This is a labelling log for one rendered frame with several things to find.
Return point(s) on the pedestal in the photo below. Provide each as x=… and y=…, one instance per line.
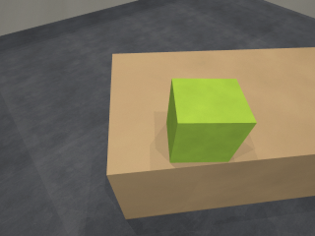
x=275, y=162

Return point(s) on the carton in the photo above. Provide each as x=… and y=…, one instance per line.
x=207, y=120

